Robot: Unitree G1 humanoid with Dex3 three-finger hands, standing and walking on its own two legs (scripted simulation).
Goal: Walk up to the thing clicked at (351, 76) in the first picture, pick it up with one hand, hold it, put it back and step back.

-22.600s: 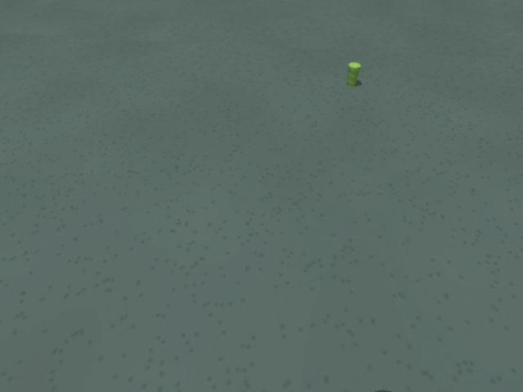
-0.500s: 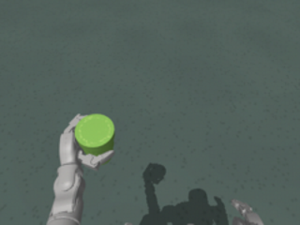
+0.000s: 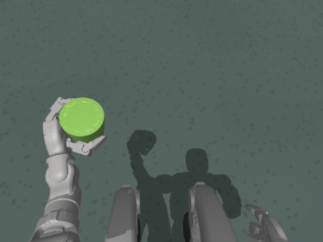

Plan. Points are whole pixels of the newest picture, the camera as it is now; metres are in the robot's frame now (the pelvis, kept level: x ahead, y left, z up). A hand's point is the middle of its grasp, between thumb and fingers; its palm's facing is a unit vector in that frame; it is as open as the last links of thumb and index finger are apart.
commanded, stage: crouch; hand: left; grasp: from the side
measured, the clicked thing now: (87, 128) +0.40 +0.20 -0.03
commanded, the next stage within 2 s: lower in 1.30 s
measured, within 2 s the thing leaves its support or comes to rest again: neither
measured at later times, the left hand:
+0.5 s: hand (95, 150) +0.39 +0.23 -0.22, palm faces +0.26 -0.97 -0.02, open 11.2 cm
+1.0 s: hand (99, 154) +0.40 +0.24 -0.31, palm faces +0.25 -0.97 -0.01, open 11.2 cm
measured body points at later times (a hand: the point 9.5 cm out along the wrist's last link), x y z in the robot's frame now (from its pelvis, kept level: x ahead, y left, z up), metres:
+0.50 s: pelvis -0.05 +0.00 -0.18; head +0.16 +0.05 +0.22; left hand +0.38 +0.28 -0.21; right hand +0.09 -0.27 -0.30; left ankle +0.05 +0.13 -0.52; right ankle +0.05 -0.13 -0.52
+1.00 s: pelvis -0.05 +0.01 -0.24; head +0.17 +0.07 +0.15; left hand +0.38 +0.29 -0.31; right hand +0.06 -0.27 -0.35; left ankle +0.05 +0.13 -0.52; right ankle +0.05 -0.13 -0.52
